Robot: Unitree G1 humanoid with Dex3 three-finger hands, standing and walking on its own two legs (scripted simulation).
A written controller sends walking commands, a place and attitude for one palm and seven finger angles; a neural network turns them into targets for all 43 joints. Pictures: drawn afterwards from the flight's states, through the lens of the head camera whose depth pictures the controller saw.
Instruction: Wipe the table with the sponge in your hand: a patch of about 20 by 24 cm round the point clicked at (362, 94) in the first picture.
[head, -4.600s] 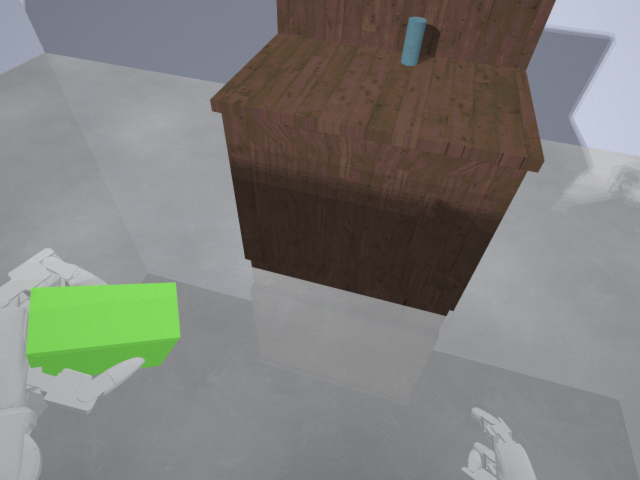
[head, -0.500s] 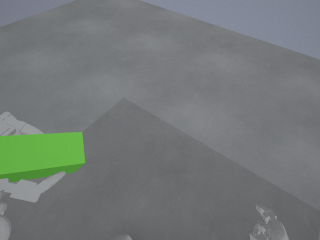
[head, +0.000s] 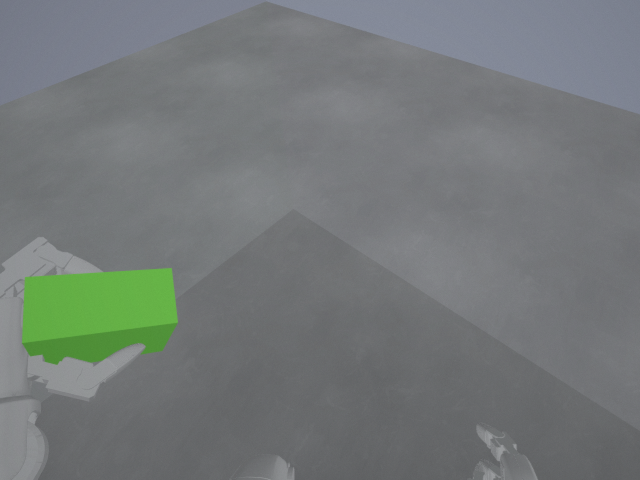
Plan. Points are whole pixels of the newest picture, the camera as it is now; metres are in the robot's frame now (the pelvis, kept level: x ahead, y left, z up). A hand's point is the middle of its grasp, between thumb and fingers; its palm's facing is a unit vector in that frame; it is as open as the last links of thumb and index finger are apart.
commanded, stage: walk to a spot facing it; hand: left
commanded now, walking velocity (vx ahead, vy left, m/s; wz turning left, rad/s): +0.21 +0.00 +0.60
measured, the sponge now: (125, 317) +0.23 +0.21 +0.15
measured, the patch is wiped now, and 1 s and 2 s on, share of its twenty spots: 0.00 0.00 0.00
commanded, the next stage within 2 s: turn to face it in 0.08 s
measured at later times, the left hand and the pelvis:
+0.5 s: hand (88, 257) +0.27 +0.24 +0.19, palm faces +0.44 -0.80 -0.42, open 9.8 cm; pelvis +0.07 +0.00 +0.00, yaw +1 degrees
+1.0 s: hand (213, 227) +0.32 +0.13 +0.18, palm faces +0.16 -0.87 -0.47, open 9.8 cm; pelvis +0.05 -0.04 +0.00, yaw -14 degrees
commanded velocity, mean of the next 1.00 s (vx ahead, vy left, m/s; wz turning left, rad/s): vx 0.03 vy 0.00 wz -0.42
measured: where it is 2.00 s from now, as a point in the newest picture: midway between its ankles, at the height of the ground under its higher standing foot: outside the picture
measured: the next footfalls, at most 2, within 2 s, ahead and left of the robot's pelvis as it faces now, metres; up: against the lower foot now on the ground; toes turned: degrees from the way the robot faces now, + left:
left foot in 0.24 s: +0.16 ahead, +0.14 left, +0.00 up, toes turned +14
right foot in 0.60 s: +0.14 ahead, -0.12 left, +0.00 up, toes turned -10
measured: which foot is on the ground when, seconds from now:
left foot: up 0.00-0.22, down 0.24-0.62, up 0.64-1.00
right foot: down 0.00-0.24, up 0.26-0.58, down 0.60-1.00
